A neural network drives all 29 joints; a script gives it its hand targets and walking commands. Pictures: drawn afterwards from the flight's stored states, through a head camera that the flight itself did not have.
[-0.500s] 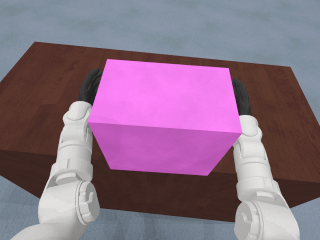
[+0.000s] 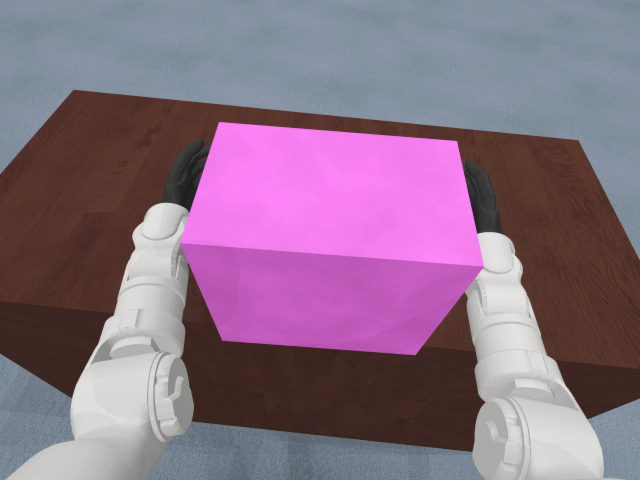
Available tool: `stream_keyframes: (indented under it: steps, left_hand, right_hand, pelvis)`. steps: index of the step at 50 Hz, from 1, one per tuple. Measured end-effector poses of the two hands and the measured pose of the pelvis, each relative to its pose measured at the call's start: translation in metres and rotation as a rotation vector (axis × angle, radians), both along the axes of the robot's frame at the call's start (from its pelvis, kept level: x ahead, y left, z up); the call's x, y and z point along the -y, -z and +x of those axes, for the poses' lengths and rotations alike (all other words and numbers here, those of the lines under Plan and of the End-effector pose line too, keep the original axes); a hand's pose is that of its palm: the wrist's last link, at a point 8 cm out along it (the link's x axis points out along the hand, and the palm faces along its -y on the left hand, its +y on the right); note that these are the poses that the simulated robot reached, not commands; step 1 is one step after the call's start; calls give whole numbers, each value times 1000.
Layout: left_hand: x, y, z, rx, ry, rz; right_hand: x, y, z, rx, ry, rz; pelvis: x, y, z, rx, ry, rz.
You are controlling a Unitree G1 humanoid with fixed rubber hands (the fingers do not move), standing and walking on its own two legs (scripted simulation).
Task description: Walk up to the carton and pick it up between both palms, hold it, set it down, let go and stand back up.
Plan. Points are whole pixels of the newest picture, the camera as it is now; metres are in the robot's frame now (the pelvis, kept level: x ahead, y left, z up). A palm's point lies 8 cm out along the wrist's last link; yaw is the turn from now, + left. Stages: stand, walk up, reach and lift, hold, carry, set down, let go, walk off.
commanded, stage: reach and lift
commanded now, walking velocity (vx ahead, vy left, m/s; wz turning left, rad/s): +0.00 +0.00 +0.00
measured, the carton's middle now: (327, 251) +0.39 -0.01 +0.05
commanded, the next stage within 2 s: none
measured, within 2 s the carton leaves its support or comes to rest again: leaves its support in 0.20 s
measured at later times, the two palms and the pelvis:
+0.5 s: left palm (187, 194) +0.42 +0.16 +0.13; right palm (501, 237) +0.35 -0.21 +0.12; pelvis -0.02 +0.00 +0.00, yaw -1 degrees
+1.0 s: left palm (171, 190) +0.40 +0.17 +0.15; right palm (504, 214) +0.37 -0.20 +0.14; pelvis -0.01 +0.00 +0.00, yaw +0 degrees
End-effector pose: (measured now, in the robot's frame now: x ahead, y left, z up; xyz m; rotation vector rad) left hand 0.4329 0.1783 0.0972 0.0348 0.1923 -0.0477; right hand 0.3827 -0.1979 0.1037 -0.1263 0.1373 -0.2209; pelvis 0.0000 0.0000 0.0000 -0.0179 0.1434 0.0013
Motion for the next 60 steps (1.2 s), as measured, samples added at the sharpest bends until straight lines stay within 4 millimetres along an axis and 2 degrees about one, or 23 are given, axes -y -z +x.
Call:
stream_keyframes:
  steps: [12,26,33,40,47,53,60]
  left_hand:
    - [2,-9,-8,54,-2,24]
    - [17,-29,-15,33,27,33]
    - [21,-45,-12,39,19,40]
    - [17,-65,-14,48,-10,50]
    - [8,-58,-26,6,-44,44]
    - [7,-51,-40,4,-57,54]
    - [15,-56,-45,-5,-59,31]
  right_hand:
    - [0,-4,-8,52,8,-7]
    - [11,-14,-30,31,50,4]
    - [16,-31,-25,32,43,-1]
    - [14,-50,-16,39,12,0]
    - [8,-45,-14,0,-25,18]
    - [7,-39,-22,0,-39,31]
    - [15,-48,-31,-6,-29,30]
  pelvis:
    - [-2,0,-2,0,8,-1]
    - [-5,0,-17,48,26,-2]
    - [-1,1,-18,39,31,-1]
    - [2,0,-14,88,22,-1]
    - [2,0,-9,132,7,-1]
    - [0,0,-6,140,5,-3]
    - [-4,0,-8,157,18,-4]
